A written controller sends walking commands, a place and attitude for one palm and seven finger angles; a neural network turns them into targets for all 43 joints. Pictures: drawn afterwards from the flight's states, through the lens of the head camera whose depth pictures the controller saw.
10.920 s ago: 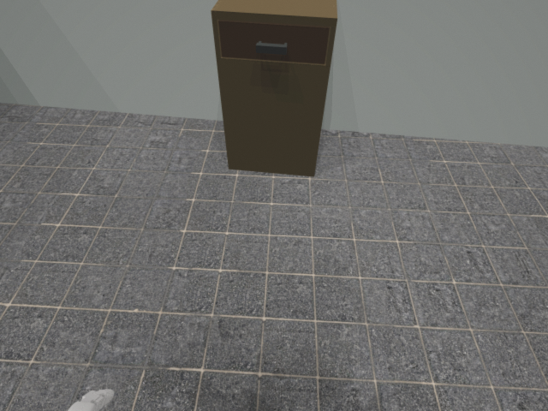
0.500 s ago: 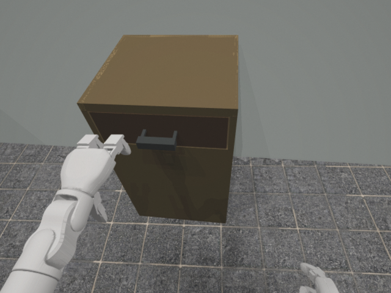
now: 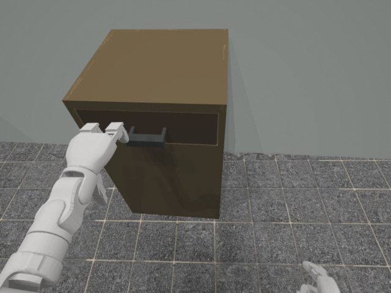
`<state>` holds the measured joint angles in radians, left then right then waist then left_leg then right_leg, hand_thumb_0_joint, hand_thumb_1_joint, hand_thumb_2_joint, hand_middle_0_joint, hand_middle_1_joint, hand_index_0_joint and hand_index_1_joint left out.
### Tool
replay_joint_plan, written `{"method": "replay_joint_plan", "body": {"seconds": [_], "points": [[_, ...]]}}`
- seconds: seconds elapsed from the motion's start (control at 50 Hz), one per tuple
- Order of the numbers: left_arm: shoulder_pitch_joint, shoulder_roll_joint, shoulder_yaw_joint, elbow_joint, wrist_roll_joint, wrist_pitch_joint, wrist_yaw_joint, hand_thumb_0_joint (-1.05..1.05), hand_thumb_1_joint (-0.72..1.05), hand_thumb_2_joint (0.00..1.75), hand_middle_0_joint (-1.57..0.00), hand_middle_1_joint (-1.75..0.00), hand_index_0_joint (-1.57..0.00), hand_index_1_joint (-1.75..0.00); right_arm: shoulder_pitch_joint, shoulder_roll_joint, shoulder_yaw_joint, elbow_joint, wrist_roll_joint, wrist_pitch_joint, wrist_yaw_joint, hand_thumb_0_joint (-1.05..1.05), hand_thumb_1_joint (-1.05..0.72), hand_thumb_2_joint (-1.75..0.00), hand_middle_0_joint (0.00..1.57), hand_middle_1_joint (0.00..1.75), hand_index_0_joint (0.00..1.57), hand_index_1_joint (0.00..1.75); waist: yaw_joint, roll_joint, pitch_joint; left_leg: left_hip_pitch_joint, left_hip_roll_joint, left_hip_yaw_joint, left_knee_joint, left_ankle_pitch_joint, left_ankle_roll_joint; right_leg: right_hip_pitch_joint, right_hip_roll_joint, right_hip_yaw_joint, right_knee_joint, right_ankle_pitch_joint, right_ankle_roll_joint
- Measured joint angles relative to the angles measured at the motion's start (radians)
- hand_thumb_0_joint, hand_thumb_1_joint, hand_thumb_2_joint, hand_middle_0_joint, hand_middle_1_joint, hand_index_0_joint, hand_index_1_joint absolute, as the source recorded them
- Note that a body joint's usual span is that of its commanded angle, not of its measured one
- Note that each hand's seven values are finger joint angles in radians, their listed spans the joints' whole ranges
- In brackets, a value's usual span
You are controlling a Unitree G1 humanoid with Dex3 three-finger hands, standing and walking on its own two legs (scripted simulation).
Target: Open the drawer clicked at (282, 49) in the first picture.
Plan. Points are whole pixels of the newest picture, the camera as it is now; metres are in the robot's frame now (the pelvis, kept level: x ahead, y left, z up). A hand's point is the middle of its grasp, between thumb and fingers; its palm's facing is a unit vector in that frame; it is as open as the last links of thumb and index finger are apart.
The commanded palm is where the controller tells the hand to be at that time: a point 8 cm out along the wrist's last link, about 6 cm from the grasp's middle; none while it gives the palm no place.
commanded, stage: move the hooked fingers above the handle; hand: left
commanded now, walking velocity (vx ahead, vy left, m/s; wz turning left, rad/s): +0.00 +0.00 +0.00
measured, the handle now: (146, 135) +0.55 +0.22 -0.06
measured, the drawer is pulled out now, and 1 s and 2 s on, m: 0.00 0.00 0.00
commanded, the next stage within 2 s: none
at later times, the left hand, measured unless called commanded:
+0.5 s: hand (118, 154) +0.41 +0.23 +0.03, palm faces -0.03 -0.03 -1.00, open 13.9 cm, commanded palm +0.39 +0.23 +0.08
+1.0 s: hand (136, 145) +0.46 +0.21 +0.00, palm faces -0.06 -0.03 -1.00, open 13.9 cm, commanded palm +0.45 +0.22 +0.06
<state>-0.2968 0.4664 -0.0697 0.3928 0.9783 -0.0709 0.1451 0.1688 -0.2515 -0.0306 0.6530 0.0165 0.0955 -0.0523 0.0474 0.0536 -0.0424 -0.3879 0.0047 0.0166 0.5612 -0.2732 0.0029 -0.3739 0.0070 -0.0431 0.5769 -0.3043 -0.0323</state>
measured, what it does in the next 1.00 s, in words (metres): stands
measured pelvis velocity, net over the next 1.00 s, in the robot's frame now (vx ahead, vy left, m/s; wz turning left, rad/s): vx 0.00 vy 0.02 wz -0.02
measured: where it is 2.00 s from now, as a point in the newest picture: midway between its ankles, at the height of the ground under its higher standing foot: outside the picture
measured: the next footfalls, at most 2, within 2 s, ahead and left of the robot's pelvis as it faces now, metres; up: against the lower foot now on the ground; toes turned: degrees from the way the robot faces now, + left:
none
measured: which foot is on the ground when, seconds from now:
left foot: down 0.00-1.00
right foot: down 0.00-1.00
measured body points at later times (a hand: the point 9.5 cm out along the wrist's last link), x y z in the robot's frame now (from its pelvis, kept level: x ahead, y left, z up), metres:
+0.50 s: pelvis +0.02 +0.01 -0.01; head +0.06 -0.01 +0.44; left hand +0.40 +0.23 +0.08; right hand +0.12 -0.25 -0.14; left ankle +0.00 +0.12 -0.73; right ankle -0.01 -0.10 -0.73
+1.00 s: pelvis +0.00 +0.02 -0.02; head +0.08 +0.01 +0.42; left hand +0.45 +0.21 +0.06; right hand +0.04 -0.25 -0.15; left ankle +0.00 +0.12 -0.73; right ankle -0.01 -0.10 -0.73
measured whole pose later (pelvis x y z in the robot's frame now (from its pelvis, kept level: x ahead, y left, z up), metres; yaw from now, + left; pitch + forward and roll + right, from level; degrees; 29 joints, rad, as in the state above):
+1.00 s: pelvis +0.00 +0.02 -0.02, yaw -1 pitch +15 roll -1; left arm -0.70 0.41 -0.09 0.95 1.09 -0.06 0.31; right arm 0.32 -0.24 -0.07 0.70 0.00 0.13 -0.02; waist -0.08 0.04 -0.12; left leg -0.66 0.01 0.04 0.74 -0.35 0.03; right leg -0.64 0.01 -0.02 0.73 -0.35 -0.01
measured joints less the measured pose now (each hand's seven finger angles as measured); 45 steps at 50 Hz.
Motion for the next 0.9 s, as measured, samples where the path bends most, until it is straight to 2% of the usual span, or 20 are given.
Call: {"method": "replay_joint_plan", "body": {"seconds": [0.1,0.18,0.3,0.4,0.48,0.6,0.7,0.8,0.9], "points": [[-0.018,-0.014,-0.004,0.042,0.004,0.02,0.003,0.0,-0.49,0.3,-0.32,-1.2,-0.31,-1.2,0.033,-0.009,-0.015,0.006,0.0,0.015,0.008,0.01,-0.9,-0.9,0.2,0.3,0.2,0.3,-0.013,0.003,-0.018,-0.027,-0.001,0.009,0.016,-0.015,0.004,-0.031,-0.001,0.009,0.017,-0.013,0.004],[-0.013,-0.028,-0.007,0.053,0.01,0.009,0.012,0.0,-0.49,0.3,-0.32,-1.2,-0.31,-1.2,0.054,-0.01,-0.023,0.007,-0.001,0.025,0.011,0.01,-0.9,-0.9,0.2,0.3,0.2,0.3,-0.023,0.002,-0.026,-0.042,-0.002,0.017,0.028,-0.028,0.007,-0.048,-0.002,0.017,0.03,-0.023,0.007],[-0.029,-0.034,0.01,0.078,0.036,-0.009,0.064,0.0,-0.49,0.3,-0.32,-1.2,-0.32,-1.2,0.068,-0.001,-0.032,0.012,-0.003,0.03,0.014,0.01,-0.9,-0.9,0.2,0.3,0.2,0.3,-0.035,-0.007,-0.035,-0.068,-0.001,0.023,0.051,-0.044,0.011,-0.075,-0.003,0.024,0.05,-0.035,0.011],[-0.07,-0.039,0.0,0.127,0.047,0.037,0.1,0.0,-0.49,0.3,-0.32,-1.2,-0.32,-1.2,0.071,0.003,-0.038,0.016,0.0,0.031,0.025,0.01,-0.9,-0.9,0.2,0.3,0.2,0.3,-0.038,-0.004,-0.048,-0.093,-0.003,0.022,0.07,-0.054,0.014,-0.095,-0.004,0.023,0.061,-0.041,0.014],[-0.118,-0.05,-0.029,0.193,0.05,0.07,0.088,0.0,-0.49,0.3,-0.32,-1.2,-0.31,-1.2,0.067,0.005,-0.033,0.016,0.002,0.036,0.028,0.01,-0.9,-0.9,0.2,0.3,0.2,0.3,-0.042,-0.002,-0.052,-0.106,-0.006,0.02,0.079,-0.056,0.018,-0.106,-0.007,0.021,0.067,-0.042,0.017],[-0.171,-0.063,-0.042,0.259,0.056,0.033,0.076,0.0,-0.49,0.3,-0.32,-1.2,-0.32,-1.2,0.072,0.011,-0.028,0.008,-0.003,0.039,0.02,0.01,-0.9,-0.9,0.2,0.3,0.2,0.3,-0.055,-0.008,-0.061,-0.125,-0.007,0.02,0.095,-0.061,0.021,-0.123,-0.009,0.021,0.079,-0.046,0.02],[-0.237,-0.059,-0.022,0.34,0.085,-0.003,0.112,0.0,-0.49,0.3,-0.32,-1.2,-0.32,-1.2,0.079,0.014,-0.027,0.007,-0.008,0.037,0.021,0.01,-0.9,-0.9,0.2,0.3,0.2,0.3,-0.068,-0.017,-0.065,-0.164,-0.005,0.021,0.122,-0.067,0.021,-0.161,-0.008,0.022,0.103,-0.05,0.02],[-0.301,-0.05,-0.016,0.426,0.101,0.015,0.152,0.0,-0.49,0.3,-0.32,-1.2,-0.31,-1.2,0.102,0.011,-0.036,0.016,-0.013,0.035,0.03,0.01,-0.9,-0.9,0.2,0.3,0.2,0.3,-0.08,-0.015,-0.074,-0.212,-0.002,0.02,0.148,-0.071,0.022,-0.206,-0.006,0.021,0.124,-0.051,0.02],[-0.35,-0.055,-0.027,0.499,0.098,0.03,0.156,0.0,-0.49,0.3,-0.32,-1.2,-0.31,-1.2,0.13,0.007,-0.044,0.035,-0.015,0.038,0.035,0.01,-0.9,-0.9,0.2,0.3,0.2,0.3,-0.095,-0.01,-0.08,-0.243,0.0,0.019,0.164,-0.073,0.024,-0.234,-0.004,0.019,0.134,-0.05,0.022]]}}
